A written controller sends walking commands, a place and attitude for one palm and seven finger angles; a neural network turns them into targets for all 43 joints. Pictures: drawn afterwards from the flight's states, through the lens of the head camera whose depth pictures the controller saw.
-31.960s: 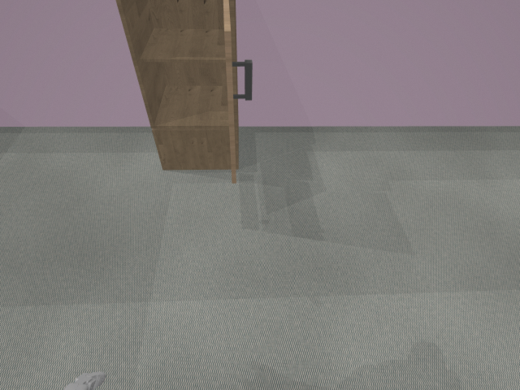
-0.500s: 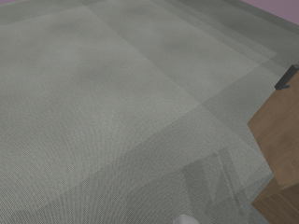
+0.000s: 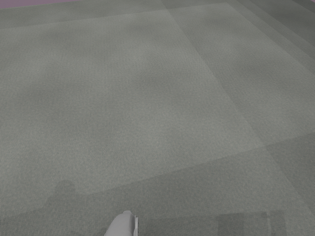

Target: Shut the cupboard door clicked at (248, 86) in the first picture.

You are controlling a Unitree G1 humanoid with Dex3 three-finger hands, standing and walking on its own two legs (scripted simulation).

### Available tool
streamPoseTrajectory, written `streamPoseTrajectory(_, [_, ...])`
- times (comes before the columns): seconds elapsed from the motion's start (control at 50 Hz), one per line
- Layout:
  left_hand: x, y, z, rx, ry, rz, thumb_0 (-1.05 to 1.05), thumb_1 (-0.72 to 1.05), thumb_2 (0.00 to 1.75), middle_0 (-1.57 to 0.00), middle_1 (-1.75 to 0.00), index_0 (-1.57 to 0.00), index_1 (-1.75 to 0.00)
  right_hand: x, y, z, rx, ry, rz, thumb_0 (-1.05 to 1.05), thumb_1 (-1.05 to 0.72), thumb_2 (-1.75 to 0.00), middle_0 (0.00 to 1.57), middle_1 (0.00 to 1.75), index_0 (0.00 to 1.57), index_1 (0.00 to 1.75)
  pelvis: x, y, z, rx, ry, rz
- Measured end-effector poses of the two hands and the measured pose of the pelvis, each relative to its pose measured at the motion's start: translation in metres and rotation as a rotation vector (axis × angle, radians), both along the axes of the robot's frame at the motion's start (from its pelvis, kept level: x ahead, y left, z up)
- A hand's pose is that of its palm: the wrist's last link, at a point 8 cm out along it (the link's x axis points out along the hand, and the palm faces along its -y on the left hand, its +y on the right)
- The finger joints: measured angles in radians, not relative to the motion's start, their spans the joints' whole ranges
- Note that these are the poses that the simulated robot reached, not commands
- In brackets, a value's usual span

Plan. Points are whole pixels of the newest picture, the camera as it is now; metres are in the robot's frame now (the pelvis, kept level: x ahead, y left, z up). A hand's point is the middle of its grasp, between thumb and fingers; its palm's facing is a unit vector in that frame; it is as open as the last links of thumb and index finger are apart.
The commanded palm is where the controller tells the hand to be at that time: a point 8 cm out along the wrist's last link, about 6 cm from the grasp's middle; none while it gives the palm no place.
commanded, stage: walk to a spot facing it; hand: left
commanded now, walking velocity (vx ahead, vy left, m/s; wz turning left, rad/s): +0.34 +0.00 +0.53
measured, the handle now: out of the picture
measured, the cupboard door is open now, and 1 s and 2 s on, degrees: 59 59 59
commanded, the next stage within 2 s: turn to face it in 0.56 s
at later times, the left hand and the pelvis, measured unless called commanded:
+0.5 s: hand (72, 192) +0.26 +0.29 -0.16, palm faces +0.20 -0.97 -0.16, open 7.4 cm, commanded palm none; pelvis +0.19 +0.09 +0.00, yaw +10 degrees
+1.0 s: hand (91, 145) +0.43 +0.28 -0.17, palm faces +0.08 -0.97 -0.23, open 7.2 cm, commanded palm none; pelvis +0.39 +0.09 +0.00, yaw +2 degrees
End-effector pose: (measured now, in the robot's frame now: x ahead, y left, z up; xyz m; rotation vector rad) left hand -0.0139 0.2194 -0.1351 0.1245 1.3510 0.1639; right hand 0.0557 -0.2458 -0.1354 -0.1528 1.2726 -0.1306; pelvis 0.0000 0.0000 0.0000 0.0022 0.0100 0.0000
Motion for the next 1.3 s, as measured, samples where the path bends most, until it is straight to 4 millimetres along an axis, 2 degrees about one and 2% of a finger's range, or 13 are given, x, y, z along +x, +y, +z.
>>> streamPoseTrajectory(0.14, [-0.035, 0.01, -0.021, -0.057, 0.191, 0.155, 0.01, 0.91, 0.9, -0.2, -0.3, -0.2, -0.29, 0.145, 0.05, 0.001, -0.012, -0.14, 0.208, 0.0, -0.91, -0.9, 0.2, 0.3, 0.19, 0.3, 0.053, 0.025, -0.017, -0.015, 0.001, 0.082])
streamPoseTrajectory(0.2, [-0.027, 0.029, -0.035, -0.076, 0.247, 0.18, 0.01, 0.91, 0.9, -0.2, -0.3, -0.2, -0.29, 0.195, 0.073, -0.001, -0.035, -0.248, 0.249, 0.0, -0.91, -0.9, 0.2, 0.3, 0.19, 0.3, 0.078, 0.046, -0.032, -0.026, -0.003, 0.107])
streamPoseTrajectory(0.24, [-0.002, 0.047, -0.038, -0.064, 0.23, 0.178, 0.01, 0.91, 0.9, -0.2, -0.3, -0.2, -0.29, 0.209, 0.082, 0.001, -0.049, -0.269, 0.251, 0.0, -0.91, -0.9, 0.2, 0.3, 0.2, 0.3, 0.09, 0.056, -0.031, -0.026, -0.015, 0.117])
streamPoseTrajectory(0.36, [0.126, 0.099, -0.023, -0.002, -0.041, 0.152, 0.01, 0.91, 0.9, -0.2, -0.3, -0.2, -0.29, 0.201, 0.097, 0.015, -0.077, -0.153, 0.229, 0.0, -0.91, -0.9, 0.2, 0.3, 0.2, 0.3, 0.13, 0.074, -0.008, -0.035, -0.021, 0.155])
streamPoseTrajectory(0.48, [0.236, 0.12, -0.002, 0.003, -0.216, 0.123, 0.01, 0.91, 0.9, -0.19, -0.3, -0.2, -0.29, 0.174, 0.101, 0.017, -0.083, 0.001, 0.131, 0.0, -0.92, -0.9, 0.2, 0.3, 0.2, 0.3, 0.179, 0.088, 0.003, -0.039, -0.026, 0.175])
streamPoseTrajectory(0.66, [0.353, 0.111, -0.007, -0.026, -0.231, 0.052, 0.0, 0.91, 0.9, -0.19, -0.3, -0.2, -0.29, 0.145, 0.119, 0.005, -0.045, 0.252, 0.006, 0.0, -0.91, -0.9, 0.2, 0.3, 0.2, 0.3, 0.262, 0.095, -0.005, -0.012, -0.016, 0.16])
streamPoseTrajectory(0.78, [0.422, 0.092, -0.021, -0.037, -0.214, 0.015, 0.01, 0.91, 0.9, -0.19, -0.3, -0.2, -0.29, 0.158, 0.13, -0.005, -0.006, 0.412, -0.038, 0.0, -0.91, -0.9, 0.2, 0.3, 0.2, 0.3, 0.327, 0.09, -0.019, -0.007, -0.014, 0.142])
streamPoseTrajectory(0.82, [0.434, 0.087, -0.024, -0.034, -0.208, 0.019, 0.01, 0.91, 0.9, -0.19, -0.3, -0.2, -0.29, 0.179, 0.128, -0.01, 0.002, 0.43, -0.058, 0.0, -0.91, -0.9, 0.2, 0.3, 0.2, 0.3, 0.348, 0.087, -0.022, -0.01, -0.018, 0.119])
streamPoseTrajectory(0.86, [0.436, 0.084, -0.023, -0.031, -0.181, 0.028, 0.0, 0.91, 0.9, -0.2, -0.3, -0.2, -0.29, 0.212, 0.123, -0.013, 0.001, 0.389, -0.068, 0.0, -0.9, -0.9, 0.21, 0.3, 0.2, 0.3, 0.362, 0.085, -0.019, -0.008, -0.023, 0.098])
streamPoseTrajectory(1.0, [0.437, 0.109, -0.007, 0.053, -0.046, 0.024, -0.01, 0.94, 0.9, -0.2, -0.3, -0.2, -0.29, 0.374, 0.109, -0.009, -0.017, 0.061, -0.017, 0.0, -0.91, -0.9, 0.2, 0.3, 0.2, 0.3, 0.395, 0.086, -0.004, 0.002, 0.01, 0.041])
streamPoseTrajectory(1.1, [0.451, 0.125, -0.002, 0.058, -0.01, -0.004, 0.0, 0.93, 0.9, -0.2, -0.3, -0.2, -0.29, 0.463, 0.111, 0.001, -0.033, -0.126, 0.011, 0.0, -0.92, -0.9, 0.2, 0.3, 0.19, 0.3, 0.414, 0.1, -0.003, 0.001, 0.027, -0.013])
streamPoseTrajectory(1.2, [0.477, 0.144, -0.004, 0.044, -0.023, -0.024, 0.0, 0.91, 0.9, -0.2, -0.3, -0.2, -0.29, 0.52, 0.127, 0.016, -0.052, -0.238, 0.02, 0.0, -0.91, -0.9, 0.2, 0.3, 0.19, 0.3, 0.434, 0.121, -0.003, 0.004, 0.032, -0.072])
streamPoseTrajectory(1.3, [0.513, 0.173, -0.021, 0.025, -0.038, -0.063, 0.0, 0.91, 0.9, -0.2, -0.3, -0.2, -0.29, 0.545, 0.148, 0.025, -0.09, -0.319, -0.004, 0.0, -0.91, -0.9, 0.2, 0.3, 0.2, 0.3, 0.455, 0.148, -0.014, -0.019, 0.036, -0.134])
